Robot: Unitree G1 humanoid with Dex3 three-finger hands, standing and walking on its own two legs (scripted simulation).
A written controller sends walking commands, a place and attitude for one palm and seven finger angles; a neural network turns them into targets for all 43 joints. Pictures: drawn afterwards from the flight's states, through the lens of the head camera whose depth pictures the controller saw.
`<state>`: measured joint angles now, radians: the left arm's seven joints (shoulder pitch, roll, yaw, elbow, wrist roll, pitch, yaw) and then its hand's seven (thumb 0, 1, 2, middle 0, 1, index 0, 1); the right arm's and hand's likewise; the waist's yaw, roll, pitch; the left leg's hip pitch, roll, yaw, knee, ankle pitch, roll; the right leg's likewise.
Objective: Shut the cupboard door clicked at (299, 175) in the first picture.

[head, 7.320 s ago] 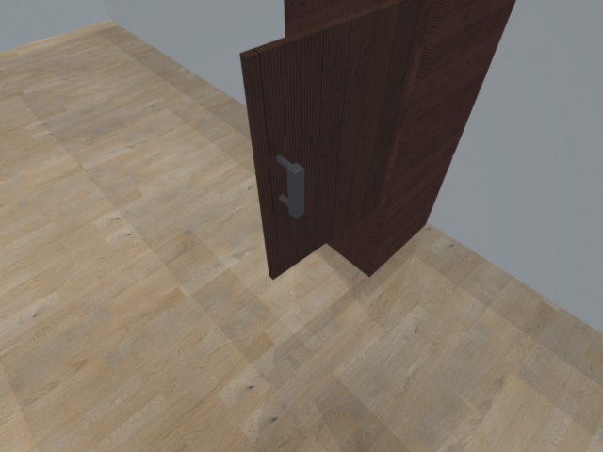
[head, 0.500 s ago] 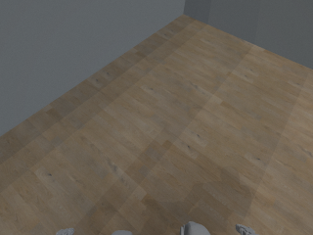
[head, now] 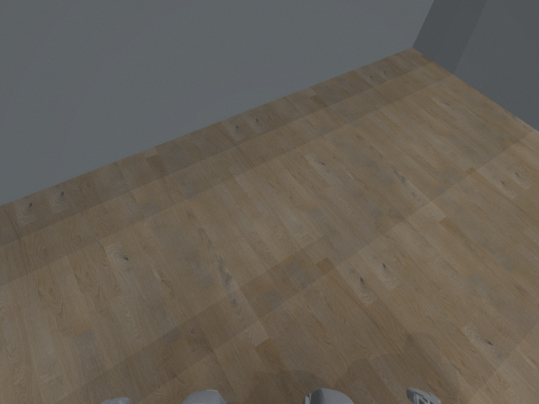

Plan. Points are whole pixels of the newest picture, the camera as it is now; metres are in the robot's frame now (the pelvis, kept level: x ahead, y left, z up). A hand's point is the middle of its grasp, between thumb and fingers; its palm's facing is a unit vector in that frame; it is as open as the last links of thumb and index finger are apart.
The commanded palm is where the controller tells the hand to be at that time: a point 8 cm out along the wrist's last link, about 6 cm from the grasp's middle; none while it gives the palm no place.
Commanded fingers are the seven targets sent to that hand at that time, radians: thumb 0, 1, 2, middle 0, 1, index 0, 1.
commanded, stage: walk to a spot facing it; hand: left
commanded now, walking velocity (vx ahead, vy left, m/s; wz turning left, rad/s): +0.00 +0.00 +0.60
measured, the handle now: out of the picture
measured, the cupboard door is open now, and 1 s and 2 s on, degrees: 86 86 86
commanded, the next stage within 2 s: none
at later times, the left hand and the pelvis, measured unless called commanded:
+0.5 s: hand out of the picture +0.03 +0.17 -0.15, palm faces +0.30 -0.92 -0.24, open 7.4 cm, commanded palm none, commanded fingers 0.00 0.90 0.90 -0.20 -0.30 -0.20 -0.30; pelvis +0.02 -0.04 +0.01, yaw +19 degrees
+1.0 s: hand out of the picture +0.00 +0.16 -0.14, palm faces +0.58 -0.76 -0.30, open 7.4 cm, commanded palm none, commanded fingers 0.00 0.90 0.90 -0.20 -0.30 -0.20 -0.30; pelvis +0.04 -0.07 +0.01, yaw +37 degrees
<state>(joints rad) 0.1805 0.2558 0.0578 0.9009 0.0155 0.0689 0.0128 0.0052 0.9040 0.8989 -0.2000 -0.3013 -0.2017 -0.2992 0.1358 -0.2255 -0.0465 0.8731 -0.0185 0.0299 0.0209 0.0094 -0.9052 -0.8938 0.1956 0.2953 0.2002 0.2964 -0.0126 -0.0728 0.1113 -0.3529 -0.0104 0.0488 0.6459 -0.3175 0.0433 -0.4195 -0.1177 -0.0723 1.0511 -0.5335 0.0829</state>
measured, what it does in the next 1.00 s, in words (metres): steps on the spot, turning left: right foot, then left foot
